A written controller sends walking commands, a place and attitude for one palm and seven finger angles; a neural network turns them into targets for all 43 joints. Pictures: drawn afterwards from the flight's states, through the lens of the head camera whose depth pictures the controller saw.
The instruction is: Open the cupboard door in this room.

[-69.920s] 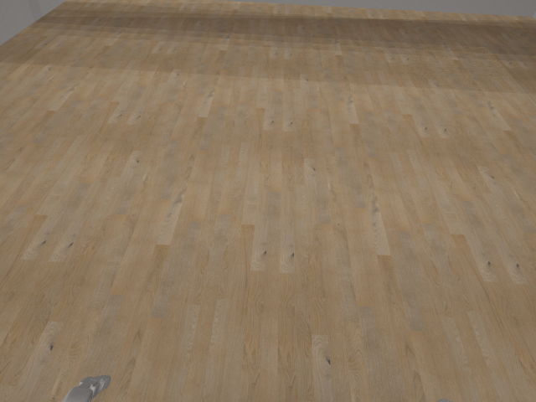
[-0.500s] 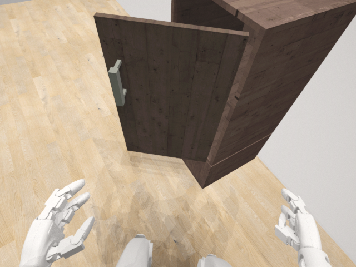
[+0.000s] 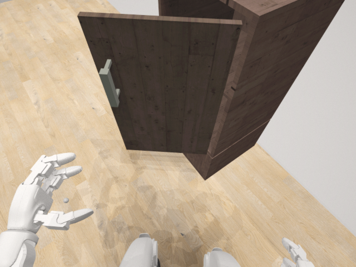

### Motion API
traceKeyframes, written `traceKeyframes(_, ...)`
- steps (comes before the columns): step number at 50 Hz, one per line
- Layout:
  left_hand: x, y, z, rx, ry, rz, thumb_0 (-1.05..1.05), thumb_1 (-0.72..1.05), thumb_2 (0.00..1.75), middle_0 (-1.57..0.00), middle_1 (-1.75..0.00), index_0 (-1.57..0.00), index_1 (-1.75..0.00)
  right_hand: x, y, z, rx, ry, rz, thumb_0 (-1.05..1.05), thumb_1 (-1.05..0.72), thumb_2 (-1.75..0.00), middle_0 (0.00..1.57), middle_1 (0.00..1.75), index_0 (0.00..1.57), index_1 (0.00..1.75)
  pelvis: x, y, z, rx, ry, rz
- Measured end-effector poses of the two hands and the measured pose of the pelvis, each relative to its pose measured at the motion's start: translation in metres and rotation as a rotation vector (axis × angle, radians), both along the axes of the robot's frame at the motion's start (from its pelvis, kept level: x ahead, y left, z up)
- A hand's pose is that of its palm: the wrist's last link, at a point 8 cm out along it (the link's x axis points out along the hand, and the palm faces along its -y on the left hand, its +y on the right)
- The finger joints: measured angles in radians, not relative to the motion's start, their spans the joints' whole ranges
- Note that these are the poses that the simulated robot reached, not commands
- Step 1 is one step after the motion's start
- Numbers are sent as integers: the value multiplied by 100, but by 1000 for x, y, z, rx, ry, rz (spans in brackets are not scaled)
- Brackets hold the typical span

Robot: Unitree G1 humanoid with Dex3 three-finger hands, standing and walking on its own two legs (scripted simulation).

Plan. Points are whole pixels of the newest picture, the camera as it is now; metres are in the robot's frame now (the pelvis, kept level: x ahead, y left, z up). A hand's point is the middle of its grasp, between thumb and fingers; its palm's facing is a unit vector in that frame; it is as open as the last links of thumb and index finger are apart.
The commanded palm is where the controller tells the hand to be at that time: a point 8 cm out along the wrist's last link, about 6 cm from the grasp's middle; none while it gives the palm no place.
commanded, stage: raise the hand with hooked fingers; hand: left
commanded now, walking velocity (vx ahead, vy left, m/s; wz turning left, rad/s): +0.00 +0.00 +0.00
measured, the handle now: (111, 84) +0.56 +0.21 +0.04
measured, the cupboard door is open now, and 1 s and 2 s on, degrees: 51 51 51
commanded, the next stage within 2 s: move the hooked fingers beside the handle in 1.12 s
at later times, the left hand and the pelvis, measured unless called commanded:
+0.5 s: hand (37, 182) +0.27 +0.29 +0.05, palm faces -0.01 -1.00 -0.06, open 13.9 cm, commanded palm +0.25 +0.35 +0.06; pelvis +0.00 +0.03 +0.01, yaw +0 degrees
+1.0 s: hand (40, 173) +0.29 +0.29 +0.06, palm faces -0.02 -1.00 -0.06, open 13.9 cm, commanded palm +0.26 +0.34 +0.07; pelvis +0.00 +0.02 +0.01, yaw +0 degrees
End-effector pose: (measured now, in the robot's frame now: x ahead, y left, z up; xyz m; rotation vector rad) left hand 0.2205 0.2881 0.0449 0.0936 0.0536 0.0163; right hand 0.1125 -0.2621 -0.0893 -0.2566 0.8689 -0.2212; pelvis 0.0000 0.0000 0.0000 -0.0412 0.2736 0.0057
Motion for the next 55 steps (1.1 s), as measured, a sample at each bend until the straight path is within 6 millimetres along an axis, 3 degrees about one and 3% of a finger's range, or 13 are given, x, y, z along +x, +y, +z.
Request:
traceKeyframes(5,11,2,-14,-42,40,-93,0,-15,45,-27,-99,-28,-99,17,3,13,-46,-55,14,2,-91,-90,20,30,20,30,0,10,-1,-12,2,-2)
traceKeyframes(12,21,28,16,-32,-69,-26,0,-32,38,-29,-109,-29,-109,48,30,36,-26,-154,75,2,-91,-90,20,30,20,30,5,21,7,-23,-16,3)
traceKeyframes(18,24,49,9,-36,23,-19,0,-43,33,-29,-116,-30,-116,63,54,41,8,-176,132,1,-91,-90,20,30,20,30,4,28,11,-30,-21,12)
traceKeyframes(25,30,60,12,-34,-4,-26,-1,-48,31,-30,-119,-30,-119,56,61,38,-3,-138,152,1,-90,-90,21,30,21,30,2,33,11,-35,-23,13)
traceKeyframes(34,47,78,19,-34,10,-37,-1,-49,30,-30,-120,-30,-120,30,49,33,-21,-59,102,2,-90,-90,21,30,21,30,2,33,13,-36,-20,12)
traceKeyframes(44,50,67,17,-44,2,-43,-1,-49,30,-30,-120,-30,-120,17,33,36,-37,-45,72,2,-90,-90,20,30,20,30,3,30,14,-27,-14,2)
traceKeyframes(55,47,56,20,-26,-7,-44,-1,-49,30,-30,-120,-30,-120,28,30,32,-18,-66,82,2,-91,-90,20,30,20,30,4,20,14,-23,-13,6)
